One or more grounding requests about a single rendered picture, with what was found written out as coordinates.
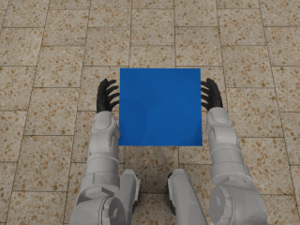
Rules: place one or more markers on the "right robot foot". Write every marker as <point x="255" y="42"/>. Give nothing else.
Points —
<point x="172" y="206"/>

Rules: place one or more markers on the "robot left shin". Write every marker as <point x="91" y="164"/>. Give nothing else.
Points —
<point x="128" y="171"/>

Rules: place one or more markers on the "right robot forearm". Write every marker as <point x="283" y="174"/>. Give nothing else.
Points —
<point x="228" y="166"/>

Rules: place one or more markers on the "right robot upper arm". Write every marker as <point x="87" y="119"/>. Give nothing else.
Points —
<point x="232" y="205"/>

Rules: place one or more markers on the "robot right hand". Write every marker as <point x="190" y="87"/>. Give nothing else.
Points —
<point x="213" y="99"/>

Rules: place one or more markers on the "left robot forearm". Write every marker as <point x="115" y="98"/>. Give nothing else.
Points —
<point x="101" y="176"/>

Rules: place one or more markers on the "carton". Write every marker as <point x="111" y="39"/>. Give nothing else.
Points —
<point x="160" y="107"/>

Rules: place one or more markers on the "left robot upper arm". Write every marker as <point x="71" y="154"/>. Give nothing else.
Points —
<point x="106" y="210"/>

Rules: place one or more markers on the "robot left hand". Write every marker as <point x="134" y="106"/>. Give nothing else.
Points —
<point x="103" y="99"/>

